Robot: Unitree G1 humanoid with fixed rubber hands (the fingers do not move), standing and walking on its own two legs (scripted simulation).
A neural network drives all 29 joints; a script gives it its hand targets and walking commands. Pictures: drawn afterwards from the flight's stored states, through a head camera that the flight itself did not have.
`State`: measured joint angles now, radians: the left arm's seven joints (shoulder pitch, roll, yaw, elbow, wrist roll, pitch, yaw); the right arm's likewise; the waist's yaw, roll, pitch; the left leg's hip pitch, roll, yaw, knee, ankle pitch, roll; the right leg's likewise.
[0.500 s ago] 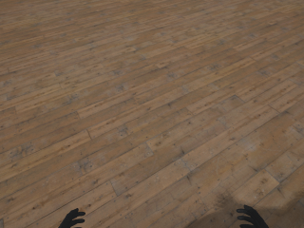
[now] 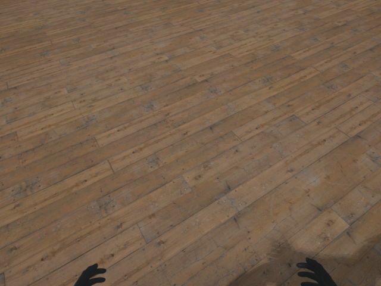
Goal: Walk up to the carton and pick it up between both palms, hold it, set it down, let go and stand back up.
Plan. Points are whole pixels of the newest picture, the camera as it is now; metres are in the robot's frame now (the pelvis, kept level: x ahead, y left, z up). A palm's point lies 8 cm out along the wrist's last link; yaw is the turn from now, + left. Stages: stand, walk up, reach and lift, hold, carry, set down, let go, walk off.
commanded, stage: stand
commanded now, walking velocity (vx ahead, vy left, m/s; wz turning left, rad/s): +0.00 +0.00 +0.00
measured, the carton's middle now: out of the picture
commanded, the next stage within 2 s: walk up in 0.80 s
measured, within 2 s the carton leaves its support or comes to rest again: neither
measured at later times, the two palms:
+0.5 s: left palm out of the picture +0.12 +0.26 -0.09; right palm out of the picture +0.10 -0.26 -0.09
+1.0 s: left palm out of the picture +0.11 +0.26 -0.09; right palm out of the picture +0.08 -0.26 -0.09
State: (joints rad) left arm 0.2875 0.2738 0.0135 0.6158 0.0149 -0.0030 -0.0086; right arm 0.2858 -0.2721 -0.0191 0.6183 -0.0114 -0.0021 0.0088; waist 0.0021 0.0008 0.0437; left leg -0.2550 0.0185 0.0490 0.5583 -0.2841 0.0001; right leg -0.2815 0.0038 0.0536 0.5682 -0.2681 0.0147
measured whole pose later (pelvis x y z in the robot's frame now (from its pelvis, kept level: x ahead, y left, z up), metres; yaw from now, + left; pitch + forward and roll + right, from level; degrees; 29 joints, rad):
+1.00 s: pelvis +0.00 +0.00 +0.00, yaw -2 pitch -1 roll +0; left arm 0.30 0.28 0.01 0.65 0.02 0.00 0.00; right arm 0.31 -0.29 0.00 0.65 -0.01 0.00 0.01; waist 0.00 0.00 0.03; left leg -0.24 0.03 0.08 0.55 -0.29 0.00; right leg -0.28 0.02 0.09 0.56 -0.26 0.02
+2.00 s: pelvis -0.28 +0.12 -0.01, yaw -23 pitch -4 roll +0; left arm 0.35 0.31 0.08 0.76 0.02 0.06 -0.03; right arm 0.19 -0.37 -0.07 0.74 -0.03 0.07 -0.05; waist 0.02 0.08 0.05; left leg -0.51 0.11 0.14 0.70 -0.35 0.02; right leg -0.23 0.03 0.01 0.69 -0.39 -0.04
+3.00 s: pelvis -0.56 +0.21 +0.00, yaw -65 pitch -2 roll +2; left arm 0.31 0.29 0.04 0.77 0.02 0.07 -0.06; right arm 0.21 -0.37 -0.07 0.77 0.00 0.04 -0.04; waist 0.07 0.08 0.08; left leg -0.47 0.11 0.11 0.92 -0.52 0.01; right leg -0.24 -0.03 0.06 0.61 -0.35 0.02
